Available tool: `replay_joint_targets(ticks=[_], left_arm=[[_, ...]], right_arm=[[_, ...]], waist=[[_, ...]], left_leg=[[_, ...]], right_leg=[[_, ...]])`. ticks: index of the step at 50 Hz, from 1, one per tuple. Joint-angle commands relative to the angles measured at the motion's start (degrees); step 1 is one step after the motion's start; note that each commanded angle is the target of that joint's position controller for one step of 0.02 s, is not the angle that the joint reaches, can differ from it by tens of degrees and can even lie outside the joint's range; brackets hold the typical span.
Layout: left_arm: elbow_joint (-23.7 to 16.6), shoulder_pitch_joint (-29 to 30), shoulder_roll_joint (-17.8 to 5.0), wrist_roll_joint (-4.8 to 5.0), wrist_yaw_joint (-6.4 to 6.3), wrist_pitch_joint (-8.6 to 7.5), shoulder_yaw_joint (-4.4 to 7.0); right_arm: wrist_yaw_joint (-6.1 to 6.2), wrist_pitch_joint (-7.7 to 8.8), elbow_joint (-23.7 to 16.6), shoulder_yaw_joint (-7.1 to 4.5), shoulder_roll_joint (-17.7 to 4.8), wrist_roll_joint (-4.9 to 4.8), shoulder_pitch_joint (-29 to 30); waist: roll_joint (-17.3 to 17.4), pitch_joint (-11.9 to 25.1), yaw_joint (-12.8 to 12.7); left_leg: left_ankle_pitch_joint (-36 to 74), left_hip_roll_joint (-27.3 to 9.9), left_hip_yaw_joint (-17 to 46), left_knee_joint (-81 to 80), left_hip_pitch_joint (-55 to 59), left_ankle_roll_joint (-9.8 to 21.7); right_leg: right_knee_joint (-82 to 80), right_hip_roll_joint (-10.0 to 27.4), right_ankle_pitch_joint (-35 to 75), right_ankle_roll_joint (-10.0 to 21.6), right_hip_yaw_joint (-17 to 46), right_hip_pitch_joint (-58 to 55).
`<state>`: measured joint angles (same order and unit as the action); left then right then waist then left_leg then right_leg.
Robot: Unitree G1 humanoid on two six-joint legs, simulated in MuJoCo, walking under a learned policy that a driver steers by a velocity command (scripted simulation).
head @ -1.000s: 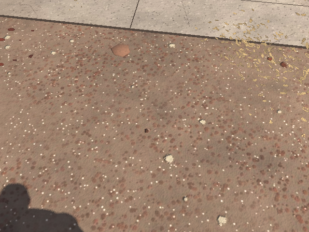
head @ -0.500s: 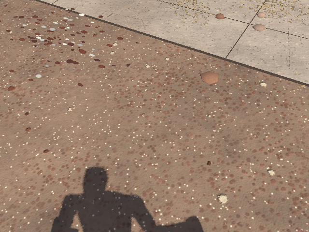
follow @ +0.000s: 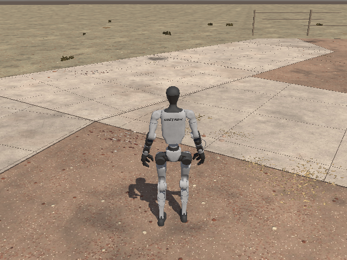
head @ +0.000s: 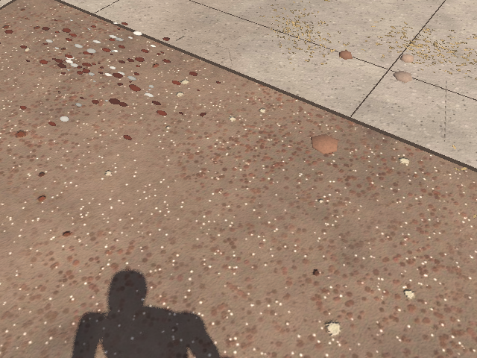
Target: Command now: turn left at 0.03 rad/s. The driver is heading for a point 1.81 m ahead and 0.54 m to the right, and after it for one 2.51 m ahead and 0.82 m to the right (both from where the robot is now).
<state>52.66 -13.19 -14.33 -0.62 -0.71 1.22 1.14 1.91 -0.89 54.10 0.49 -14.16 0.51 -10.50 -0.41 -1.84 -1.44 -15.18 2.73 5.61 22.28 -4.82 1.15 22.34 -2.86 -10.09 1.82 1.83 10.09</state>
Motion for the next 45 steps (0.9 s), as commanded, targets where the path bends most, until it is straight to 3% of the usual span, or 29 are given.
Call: replay_joint_targets(ticks=[1, 19, 45], left_arm=[[-0.1, -0.1, -5.9, -0.03, -0.26, -0.37, 1.24], [8.6, -0.7, -4.3, 0.06, -0.9, -0.5, 0.01], [12.4, -3.7, -0.7, 0.07, -1.71, -0.85, -0.58]], right_arm=[[0.3, 0.55, 0.2, -1.18, -6.8, 0.01, -0.9], [0.63, 0.9, 8.3, -0.18, -4.2, 0.03, -4.8], [1.18, 1.01, 11.8, -0.13, -0.3, 0.09, -9.5]], waist=[[1.8, -1.1, 0.5], [0.6, -0.9, 0.6], [0.6, -1.6, 1.0]], left_leg=[[6.7, -6.5, 5.7, -5.0, -5.6, 2.2], [6.4, -5.7, 4.6, -5.2, -6.3, 2.2], [9.2, -5.7, 3.6, -3.8, -5.6, 2.0]], right_leg=[[-3.4, 5.8, 3.8, 0.6, 6.2, -2.2], [-3.4, 6.5, 3.0, 0.9, 6.3, -2.3], [-2.2, 6.6, 6.0, 1.2, 5.8, -1.7]])
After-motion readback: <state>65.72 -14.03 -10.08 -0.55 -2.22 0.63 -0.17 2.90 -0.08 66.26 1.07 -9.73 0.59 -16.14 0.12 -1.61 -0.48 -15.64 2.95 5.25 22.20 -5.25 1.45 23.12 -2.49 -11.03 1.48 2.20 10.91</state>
